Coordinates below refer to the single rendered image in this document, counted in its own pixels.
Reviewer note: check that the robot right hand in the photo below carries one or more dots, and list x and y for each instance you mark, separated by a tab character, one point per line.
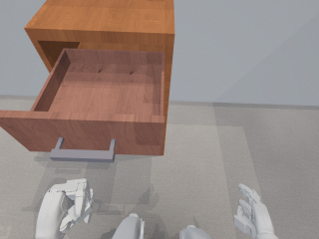
257	219

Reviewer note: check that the drawer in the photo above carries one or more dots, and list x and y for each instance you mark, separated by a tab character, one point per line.
93	96

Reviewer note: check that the left robot shin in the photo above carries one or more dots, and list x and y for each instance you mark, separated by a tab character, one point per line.
134	215

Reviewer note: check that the left robot thigh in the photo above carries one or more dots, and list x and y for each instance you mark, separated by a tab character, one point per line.
131	228

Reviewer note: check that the cabinet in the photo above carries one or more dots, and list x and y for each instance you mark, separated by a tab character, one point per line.
121	25

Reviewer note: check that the handle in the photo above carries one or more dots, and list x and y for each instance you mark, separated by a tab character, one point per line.
83	155

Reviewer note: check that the robot left hand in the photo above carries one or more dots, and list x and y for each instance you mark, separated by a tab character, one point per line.
74	197

